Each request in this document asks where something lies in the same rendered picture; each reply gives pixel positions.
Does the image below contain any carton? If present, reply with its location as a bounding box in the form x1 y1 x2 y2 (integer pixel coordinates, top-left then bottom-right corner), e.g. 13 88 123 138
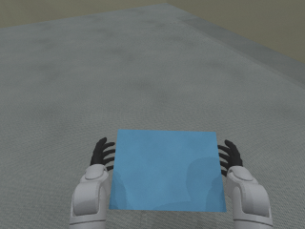
109 129 227 213

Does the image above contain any right robot forearm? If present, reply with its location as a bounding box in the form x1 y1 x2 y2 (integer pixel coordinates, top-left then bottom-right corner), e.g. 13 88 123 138
225 165 274 229

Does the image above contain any right robot hand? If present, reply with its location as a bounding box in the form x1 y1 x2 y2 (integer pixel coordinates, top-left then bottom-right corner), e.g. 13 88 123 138
217 139 243 177

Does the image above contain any left robot hand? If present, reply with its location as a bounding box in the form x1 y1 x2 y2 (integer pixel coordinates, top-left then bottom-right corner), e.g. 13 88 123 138
90 137 115 171

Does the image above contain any left robot forearm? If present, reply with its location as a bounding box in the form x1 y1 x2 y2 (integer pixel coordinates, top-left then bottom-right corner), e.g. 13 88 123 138
69 164 112 229

